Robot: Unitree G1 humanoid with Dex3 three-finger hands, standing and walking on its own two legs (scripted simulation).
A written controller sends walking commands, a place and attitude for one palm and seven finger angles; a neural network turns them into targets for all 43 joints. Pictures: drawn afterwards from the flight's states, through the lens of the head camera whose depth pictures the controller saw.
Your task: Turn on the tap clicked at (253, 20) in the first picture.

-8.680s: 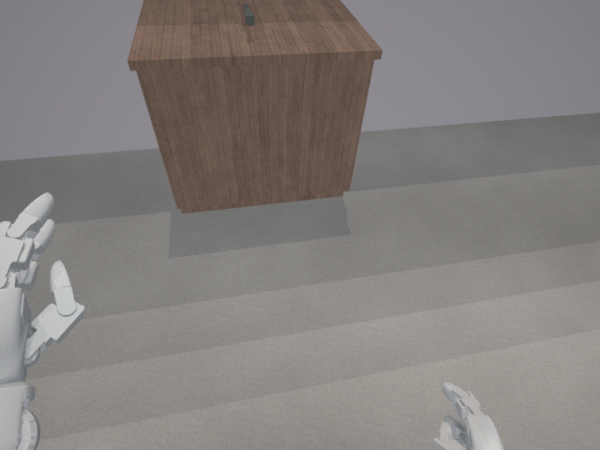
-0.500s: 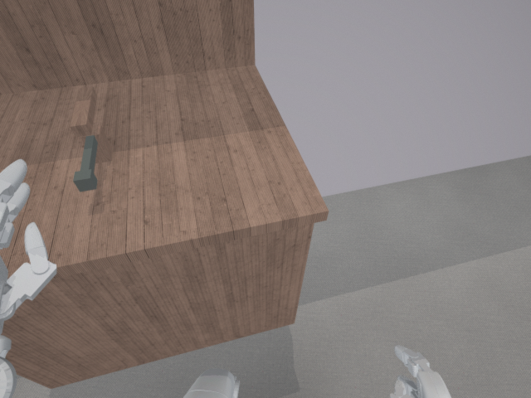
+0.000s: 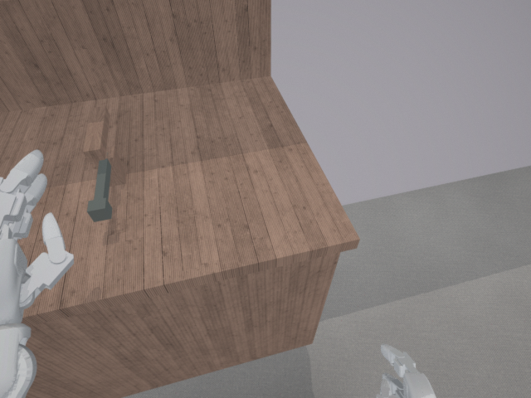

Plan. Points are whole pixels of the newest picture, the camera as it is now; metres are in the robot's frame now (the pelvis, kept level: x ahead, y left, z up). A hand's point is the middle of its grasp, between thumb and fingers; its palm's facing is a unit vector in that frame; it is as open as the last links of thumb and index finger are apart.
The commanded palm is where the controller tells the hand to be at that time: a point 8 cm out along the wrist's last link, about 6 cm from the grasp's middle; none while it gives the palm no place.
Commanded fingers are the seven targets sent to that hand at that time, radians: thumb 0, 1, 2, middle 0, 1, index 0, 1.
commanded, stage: come to a stop and stand still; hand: left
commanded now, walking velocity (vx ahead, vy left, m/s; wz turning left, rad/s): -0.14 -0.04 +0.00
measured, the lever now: (100, 209) +0.38 +0.31 +0.06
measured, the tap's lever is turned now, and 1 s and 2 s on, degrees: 0 0 0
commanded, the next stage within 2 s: look again from close up in 1.70 s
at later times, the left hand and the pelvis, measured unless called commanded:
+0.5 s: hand (53, 243) +0.24 +0.26 +0.18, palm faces +0.34 -0.86 -0.37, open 7.4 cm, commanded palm +0.19 +0.30 +0.19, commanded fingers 0.00 0.90 0.90 -0.20 -0.30 -0.20 -0.30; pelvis +0.01 +0.02 +0.02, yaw -2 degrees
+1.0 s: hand out of the picture +0.21 +0.32 +0.17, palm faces +0.40 -0.84 -0.37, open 7.4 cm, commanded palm +0.15 +0.33 +0.19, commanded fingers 0.00 0.90 0.90 -0.20 -0.30 -0.20 -0.30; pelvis -0.02 +0.06 +0.01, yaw -2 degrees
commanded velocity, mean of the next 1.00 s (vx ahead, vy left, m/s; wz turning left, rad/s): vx -0.02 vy -0.01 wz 0.00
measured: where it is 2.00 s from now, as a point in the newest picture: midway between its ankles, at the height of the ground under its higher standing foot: outside the picture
